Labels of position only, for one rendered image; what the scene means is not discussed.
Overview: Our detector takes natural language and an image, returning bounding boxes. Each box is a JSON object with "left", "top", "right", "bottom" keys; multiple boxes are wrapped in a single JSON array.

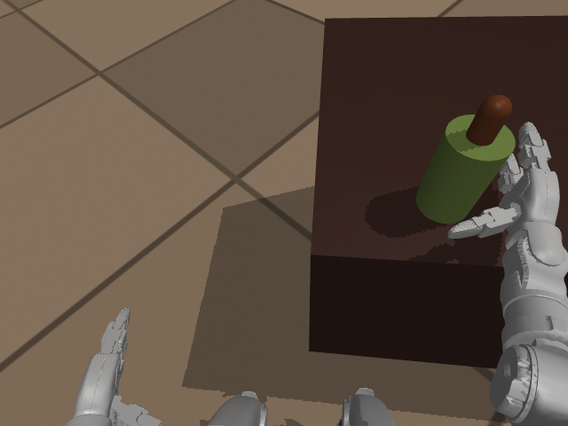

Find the bottle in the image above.
[{"left": 415, "top": 95, "right": 516, "bottom": 224}]

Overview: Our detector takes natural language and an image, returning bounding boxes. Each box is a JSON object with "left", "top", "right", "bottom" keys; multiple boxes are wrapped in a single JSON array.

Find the right robot arm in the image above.
[{"left": 489, "top": 222, "right": 568, "bottom": 426}]

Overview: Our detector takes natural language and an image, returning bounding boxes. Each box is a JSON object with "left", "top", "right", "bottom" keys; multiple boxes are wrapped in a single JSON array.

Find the right robot hand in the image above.
[{"left": 447, "top": 122, "right": 560, "bottom": 239}]

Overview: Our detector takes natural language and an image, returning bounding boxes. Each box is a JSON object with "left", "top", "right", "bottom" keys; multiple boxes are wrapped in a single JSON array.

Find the left robot hand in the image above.
[{"left": 73, "top": 307, "right": 166, "bottom": 426}]

